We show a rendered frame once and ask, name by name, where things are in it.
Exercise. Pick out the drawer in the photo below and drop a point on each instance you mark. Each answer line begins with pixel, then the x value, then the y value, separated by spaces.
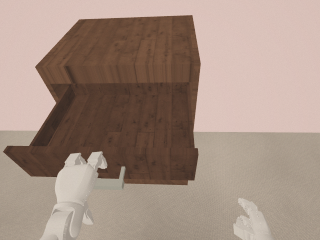
pixel 146 127

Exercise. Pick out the left robot forearm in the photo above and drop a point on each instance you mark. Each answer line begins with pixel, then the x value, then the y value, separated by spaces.
pixel 65 221

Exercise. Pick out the robot left hand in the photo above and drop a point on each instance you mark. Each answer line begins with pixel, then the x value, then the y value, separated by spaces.
pixel 76 180

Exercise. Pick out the robot right hand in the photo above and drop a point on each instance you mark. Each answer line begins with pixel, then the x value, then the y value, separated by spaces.
pixel 245 228

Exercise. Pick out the cabinet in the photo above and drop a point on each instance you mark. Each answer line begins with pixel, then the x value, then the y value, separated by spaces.
pixel 154 49

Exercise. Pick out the handle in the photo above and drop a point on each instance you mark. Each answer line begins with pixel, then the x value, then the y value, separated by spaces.
pixel 110 183

